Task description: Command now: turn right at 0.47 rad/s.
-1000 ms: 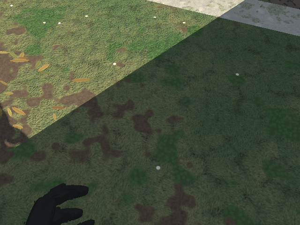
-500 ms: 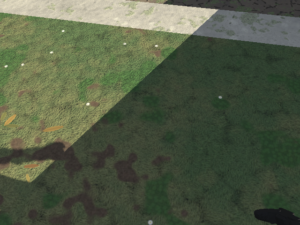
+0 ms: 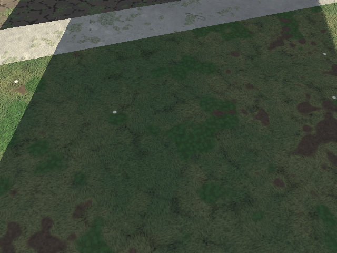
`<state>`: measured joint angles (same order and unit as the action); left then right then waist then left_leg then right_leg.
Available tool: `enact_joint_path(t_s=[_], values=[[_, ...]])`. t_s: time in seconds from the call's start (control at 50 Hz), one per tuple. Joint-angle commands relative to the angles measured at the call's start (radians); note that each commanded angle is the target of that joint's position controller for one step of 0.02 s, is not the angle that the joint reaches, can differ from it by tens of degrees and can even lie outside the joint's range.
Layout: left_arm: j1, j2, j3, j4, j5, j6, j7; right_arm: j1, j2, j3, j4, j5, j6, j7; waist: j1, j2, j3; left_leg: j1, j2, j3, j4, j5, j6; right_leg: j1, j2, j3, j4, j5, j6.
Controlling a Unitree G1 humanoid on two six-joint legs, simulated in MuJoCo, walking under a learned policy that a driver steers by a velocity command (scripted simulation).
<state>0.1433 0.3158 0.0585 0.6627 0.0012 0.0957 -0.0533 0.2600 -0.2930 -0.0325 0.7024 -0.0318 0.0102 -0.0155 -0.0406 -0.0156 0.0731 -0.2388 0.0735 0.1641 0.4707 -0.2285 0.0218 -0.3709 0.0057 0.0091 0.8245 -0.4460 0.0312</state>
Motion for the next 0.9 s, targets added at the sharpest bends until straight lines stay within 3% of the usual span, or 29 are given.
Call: enact_joint_path(t_s=[0.02,0.04,0.06,0.08,0.1,0.12,0.14,0.18,0.2,0.22,0.24,0.26,0.28,0.34,0.4,0.5,0.58,0.64,0.68,0.7,0.72,0.74,0.76,0.78,0.8,0.82,0.84,0.86,0.9], values=[[0.034,0.055,0.008,-0.059,-0.002,-0.020,0.012,-0.003,-0.184,-0.053,-0.042,0.008,-0.003,0.009,0.024,0.227,-0.143,0.113,0.202,-0.164,-0.037,0.483,0.162,0.098,0.049,-0.064,-0.205,0.023,-0.034],[0.072,0.048,0.004,-0.042,0.006,-0.029,0.018,-0.009,-0.183,-0.053,-0.035,0.021,0.005,0.009,0.053,0.204,-0.141,0.079,0.185,-0.139,0.016,0.466,0.132,0.179,0.057,-0.070,-0.367,0.127,-0.049],[0.090,0.061,0.002,-0.027,0.023,-0.040,0.028,0.035,-0.160,-0.046,-0.016,0.028,0.009,0.012,0.056,0.136,-0.142,-0.010,0.160,-0.124,0.066,0.373,0.077,0.303,0.028,-0.006,-0.538,0.261,-0.061],[0.102,0.109,0.002,-0.033,0.038,-0.053,0.037,0.099,-0.056,-0.015,-0.027,0.016,0.012,0.023,0.031,-0.111,-0.188,-0.176,0.086,-0.071,0.230,-0.037,0.005,0.465,-0.235,0.289,-0.604,0.362,-0.093],[0.050,0.152,0.001,-0.043,0.025,-0.061,0.049,0.070,0.008,0.009,-0.051,0.019,0.026,0.018,0.037,-0.253,-0.141,-0.194,-0.017,-0.079,0.242,-0.349,-0.030,0.284,-0.398,0.354,-0.560,0.635,-0.225],[0.041,0.059,-0.022,-0.026,0.027,-0.071,0.056,0.040,-0.050,-0.003,-0.026,0.026,0.041,0.015,0.062,-0.148,-0.121,-0.114,0.013,-0.171,0.282,-0.331,-0.033,0.226,-0.350,0.259,-0.550,0.633,-0.250],[-0.018,0.039,-0.034,-0.021,0.030,-0.075,0.063,0.036,-0.071,-0.015,-0.015,0.040,0.044,0.022,0.033,-0.160,-0.068,-0.125,-0.023,-0.182,0.324,-0.289,-0.028,0.199,-0.301,0.182,-0.550,0.628,-0.235],[-0.037,0.088,-0.018,-0.011,0.021,-0.070,0.085,0.079,-0.139,-0.050,0.022,0.026,0.043,0.027,0.019,-0.185,-0.041,-0.183,-0.065,-0.176,0.459,-0.225,-0.025,0.232,-0.243,0.073,-0.515,0.759,-0.204],[-0.025,0.088,-0.016,-0.010,0.014,-0.066,0.091,0.111,-0.143,-0.057,0.040,0.020,0.042,0.028,0.018,-0.167,-0.060,-0.201,-0.077,-0.171,0.537,-0.229,-0.032,0.260,-0.243,0.041,-0.492,0.843,-0.209],[0.028,0.087,-0.011,-0.005,0.018,-0.064,0.088,0.120,-0.141,-0.059,0.045,0.017,0.043,0.032,0.041,-0.136,-0.103,-0.237,-0.065,-0.168,0.585,-0.211,-0.029,0.311,-0.254,0.053,-0.541,0.548,-0.207],[0.055,0.082,-0.009,-0.001,0.022,-0.065,0.085,0.087,-0.136,-0.061,0.037,0.013,0.046,0.041,0.065,-0.131,-0.089,-0.303,-0.046,-0.169,0.607,-0.182,-0.026,0.338,-0.268,0.098,-0.616,0.162,-0.200],[0.058,0.087,-0.006,0.003,0.024,-0.070,0.083,0.038,-0.135,-0.065,0.016,0.012,0.049,0.053,0.076,-0.157,-0.042,-0.387,-0.036,-0.167,0.609,-0.152,-0.026,0.354,-0.285,0.146,-0.684,-0.070,-0.190],[0.067,0.089,-0.003,0.010,0.026,-0.081,0.082,-0.006,-0.132,-0.068,-0.001,0.013,0.049,0.065,0.086,-0.159,-0.003,-0.458,-0.029,-0.172,0.605,-0.119,-0.027,0.378,-0.300,0.174,-0.728,-0.166,-0.184],[0.116,0.081,0.007,0.041,0.033,-0.123,0.083,-0.033,-0.090,-0.069,-0.009,0.010,0.038,0.082,0.084,-0.092,0.015,-0.568,-0.013,-0.188,0.603,-0.055,-0.024,0.465,-0.330,0.143,-0.753,-0.136,-0.181],[0.135,0.077,0.015,0.063,0.034,-0.153,0.081,-0.057,-0.070,-0.070,-0.023,0.009,0.032,0.091,0.076,-0.070,0.006,-0.612,0.008,-0.185,0.610,-0.019,-0.020,0.474,-0.350,0.080,-0.759,-0.111,-0.185],[0.159,0.107,0.032,0.095,0.037,-0.181,0.077,-0.133,-0.066,-0.066,-0.068,0.008,0.035,0.113,0.063,-0.064,0.032,-0.651,0.050,-0.186,0.587,0.059,-0.011,0.434,-0.382,-0.034,-0.771,-0.086,-0.172],[0.185,0.129,0.042,0.121,0.045,-0.192,0.074,-0.226,-0.071,-0.054,-0.108,0.009,0.033,0.126,0.071,-0.064,0.078,-0.640,0.076,-0.137,0.509,0.083,0.038,0.430,-0.382,-0.150,-0.787,-0.063,-0.145],[0.226,0.141,0.046,0.151,0.053,-0.188,0.070,-0.305,-0.070,-0.041,-0.135,0.010,0.028,0.128,0.091,-0.056,0.118,-0.618,0.078,-0.078,0.434,0.038,0.093,0.476,-0.373,-0.246,-0.779,0.027,-0.132],[0.227,0.154,0.047,0.164,0.052,-0.178,0.066,-0.308,-0.069,-0.033,-0.138,0.012,0.027,0.119,0.073,-0.053,0.111,-0.526,0.042,-0.015,0.377,-0.041,0.139,0.496,-0.349,-0.328,-0.706,0.297,-0.118],[0.228,0.168,0.047,0.170,0.047,-0.174,0.065,-0.267,-0.075,-0.035,-0.124,0.012,0.024,0.108,0.045,-0.053,0.071,-0.398,-0.012,0.022,0.349,-0.098,0.164,0.475,-0.338,-0.364,-0.615,0.611,-0.114],[0.229,0.199,0.052,0.176,0.042,-0.167,0.063,-0.144,-0.094,-0.046,-0.089,0.016,0.017,0.092,-0.019,-0.059,-0.007,-0.212,-0.092,0.052,0.355,-0.156,0.185,0.441,-0.341,-0.376,-0.437,0.931,-0.123],[0.196,0.229,0.056,0.166,0.028,-0.156,0.055,0.063,-0.117,-0.065,-0.024,0.022,0.002,0.077,-0.130,-0.043,-0.112,0.065,-0.163,0.054,0.301,-0.127,0.202,0.334,-0.337,-0.377,-0.167,1.132,-0.129],[0.189,0.200,0.042,0.152,0.031,-0.158,0.047,0.300,-0.184,-0.101,0.070,0.012,-0.004,0.058,-0.229,0.038,-0.233,0.419,-0.177,-0.054,0.236,-0.142,0.204,0.098,-0.295,-0.355,0.180,0.934,-0.098],[0.189,0.027,0.004,0.062,0.022,-0.175,0.027,0.226,-0.350,-0.130,0.076,0.012,0.005,0.038,-0.096,0.436,-0.246,0.585,0.102,-0.650,-0.085,-0.557,0.253,-0.338,-0.080,-0.276,0.572,-0.029,-0.030],[0.130,0.073,-0.003,0.018,0.034,-0.190,0.027,0.216,-0.359,-0.129,0.016,0.011,-0.004,0.037,-0.108,0.268,-0.362,0.572,0.215,-0.952,-0.263,-0.655,0.256,-0.399,-0.053,-0.012,0.712,-0.037,-0.032],[0.020,0.097,0.002,0.013,0.014,-0.190,0.033,0.178,-0.305,-0.116,0.032,-0.005,-0.010,0.032,-0.113,0.113,-0.226,0.481,0.233,-0.832,-0.263,-0.509,0.214,-0.474,-0.086,0.005,0.741,0.078,-0.053],[0.085,0.070,-0.007,0.047,0.002,-0.191,0.039,0.163,-0.253,-0.102,0.050,-0.017,-0.027,0.023,-0.050,0.061,-0.122,0.321,0.236,-0.707,-0.235,-0.352,0.188,-0.436,-0.130,0.000,0.676,0.151,-0.071],[0.111,0.056,-0.011,0.075,0.016,-0.182,0.033,0.094,-0.195,-0.085,0.049,-0.015,-0.049,0.023,0.003,0.012,-0.098,0.191,0.188,-0.593,-0.216,-0.293,0.156,-0.357,-0.170,0.034,0.598,0.206,-0.082],[0.216,0.033,-0.012,0.143,0.018,-0.140,0.016,0.030,-0.121,-0.059,0.050,0.001,-0.085,0.028,0.068,0.050,-0.060,0.021,0.139,-0.445,-0.274,-0.222,0.070,-0.227,-0.178,0.092,0.528,0.278,-0.080]])
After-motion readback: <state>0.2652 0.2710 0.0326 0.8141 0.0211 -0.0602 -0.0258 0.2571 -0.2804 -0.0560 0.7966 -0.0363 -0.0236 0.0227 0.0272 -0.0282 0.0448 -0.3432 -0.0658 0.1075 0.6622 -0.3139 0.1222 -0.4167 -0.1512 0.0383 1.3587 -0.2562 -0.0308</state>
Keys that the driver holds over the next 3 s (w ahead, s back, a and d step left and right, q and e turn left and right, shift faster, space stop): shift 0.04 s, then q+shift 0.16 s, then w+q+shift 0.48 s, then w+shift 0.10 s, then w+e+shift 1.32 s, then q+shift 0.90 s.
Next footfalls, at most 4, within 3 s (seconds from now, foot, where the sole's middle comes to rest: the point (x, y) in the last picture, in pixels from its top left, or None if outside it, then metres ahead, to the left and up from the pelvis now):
0.08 right None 0.02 -0.12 -0.78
0.76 left None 0.27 0.27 -0.78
1.24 right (64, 205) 0.66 0.41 -0.78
1.64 left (18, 138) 1.01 0.69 -0.78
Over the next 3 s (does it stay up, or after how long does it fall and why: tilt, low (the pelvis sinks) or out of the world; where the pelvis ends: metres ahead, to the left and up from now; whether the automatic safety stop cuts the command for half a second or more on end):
stays up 1.54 0.30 0.00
